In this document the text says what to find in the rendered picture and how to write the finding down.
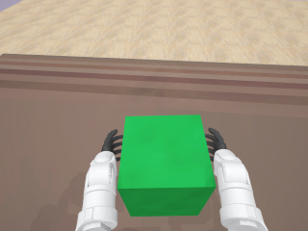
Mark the right robot hand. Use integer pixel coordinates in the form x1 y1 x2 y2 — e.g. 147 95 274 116
204 127 227 162

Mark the left robot hand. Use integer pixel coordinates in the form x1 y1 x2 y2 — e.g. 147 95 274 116
101 129 123 162

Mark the right robot forearm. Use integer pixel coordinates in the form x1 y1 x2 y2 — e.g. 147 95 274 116
214 149 269 231

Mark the left robot forearm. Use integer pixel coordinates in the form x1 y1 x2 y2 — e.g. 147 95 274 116
75 151 117 231

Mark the carton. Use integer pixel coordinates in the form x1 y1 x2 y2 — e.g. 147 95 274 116
117 115 217 217

